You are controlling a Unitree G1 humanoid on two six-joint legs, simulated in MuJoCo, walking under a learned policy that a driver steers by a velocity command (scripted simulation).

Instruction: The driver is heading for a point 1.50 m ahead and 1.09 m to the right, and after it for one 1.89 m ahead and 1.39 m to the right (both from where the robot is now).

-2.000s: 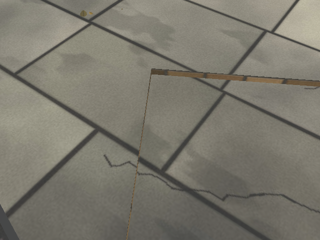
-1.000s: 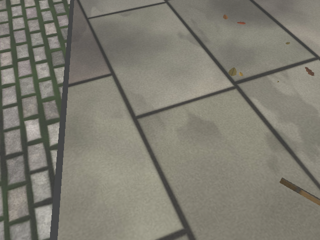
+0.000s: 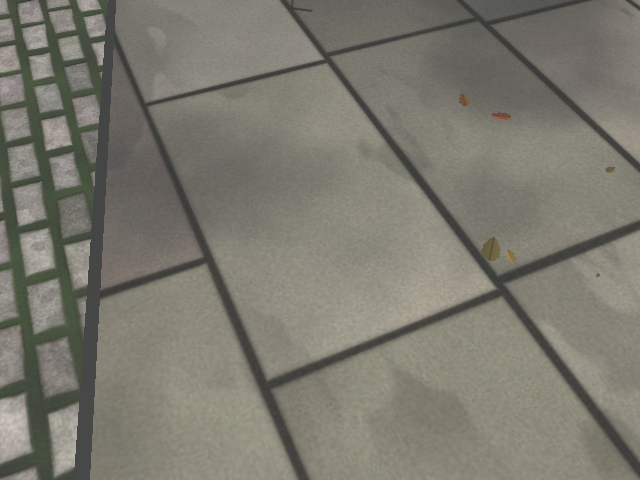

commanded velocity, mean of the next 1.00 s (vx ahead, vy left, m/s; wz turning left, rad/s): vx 0.02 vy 0.00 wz -0.57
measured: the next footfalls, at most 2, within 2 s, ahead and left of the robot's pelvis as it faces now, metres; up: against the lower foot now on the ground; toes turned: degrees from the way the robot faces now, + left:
right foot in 0.22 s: +0.05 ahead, -0.12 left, +0.00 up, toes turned -13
left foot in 0.66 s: +0.10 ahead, +0.08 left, +0.00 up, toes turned -26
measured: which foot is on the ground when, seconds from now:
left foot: down 0.00-0.22, up 0.24-0.64, down 0.66-1.00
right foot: up 0.00-0.20, down 0.22-0.66, up 0.68-1.00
